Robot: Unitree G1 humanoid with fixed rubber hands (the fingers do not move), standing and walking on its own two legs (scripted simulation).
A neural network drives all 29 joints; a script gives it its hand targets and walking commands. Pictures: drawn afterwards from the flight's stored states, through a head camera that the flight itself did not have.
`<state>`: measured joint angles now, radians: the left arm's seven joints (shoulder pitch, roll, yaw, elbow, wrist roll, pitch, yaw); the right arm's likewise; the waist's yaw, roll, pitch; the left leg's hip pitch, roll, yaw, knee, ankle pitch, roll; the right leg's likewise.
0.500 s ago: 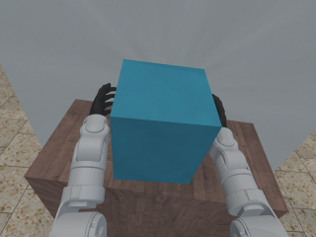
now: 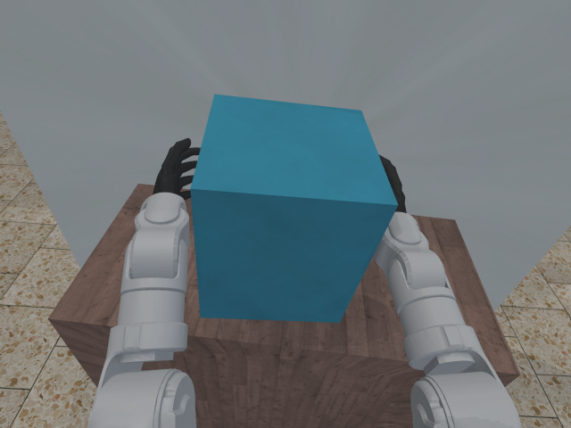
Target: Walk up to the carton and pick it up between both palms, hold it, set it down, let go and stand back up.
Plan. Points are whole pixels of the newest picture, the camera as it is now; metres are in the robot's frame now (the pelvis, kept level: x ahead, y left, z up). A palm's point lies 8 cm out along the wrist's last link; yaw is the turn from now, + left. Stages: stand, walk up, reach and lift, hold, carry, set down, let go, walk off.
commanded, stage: reach and lift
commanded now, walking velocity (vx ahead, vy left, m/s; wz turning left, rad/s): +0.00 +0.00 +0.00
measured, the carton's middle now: (280, 214) +0.38 -0.01 +0.14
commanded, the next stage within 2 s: hold in 0.74 s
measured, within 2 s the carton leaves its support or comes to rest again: neither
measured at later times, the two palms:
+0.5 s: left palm (166, 188) +0.37 +0.14 +0.18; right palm (388, 204) +0.36 -0.16 +0.17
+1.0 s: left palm (159, 185) +0.36 +0.15 +0.20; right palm (387, 198) +0.36 -0.15 +0.19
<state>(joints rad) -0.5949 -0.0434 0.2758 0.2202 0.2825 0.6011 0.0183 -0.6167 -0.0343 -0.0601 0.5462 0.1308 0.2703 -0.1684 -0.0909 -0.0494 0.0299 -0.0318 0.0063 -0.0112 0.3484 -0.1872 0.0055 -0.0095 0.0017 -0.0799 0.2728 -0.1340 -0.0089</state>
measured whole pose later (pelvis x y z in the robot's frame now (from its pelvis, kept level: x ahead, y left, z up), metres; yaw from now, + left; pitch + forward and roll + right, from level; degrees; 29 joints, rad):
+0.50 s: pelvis +0.00 +0.00 +0.00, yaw +0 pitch -8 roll -1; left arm -0.61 -0.03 0.28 0.19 0.29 0.64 0.01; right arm -0.64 -0.04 -0.04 0.53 0.17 0.30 -0.18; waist -0.10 -0.05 0.03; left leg -0.02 0.00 -0.02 0.36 -0.20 0.01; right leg 0.01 0.00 -0.08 0.27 -0.14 -0.01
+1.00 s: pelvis +0.00 +0.00 +0.00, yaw +0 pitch -9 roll -1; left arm -0.60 -0.03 0.27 0.14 0.30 0.68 0.00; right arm -0.65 -0.05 -0.03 0.52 0.18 0.31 -0.19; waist -0.09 -0.06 0.03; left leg 0.00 0.01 -0.02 0.37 -0.21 0.01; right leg 0.03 0.01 -0.07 0.28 -0.15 -0.01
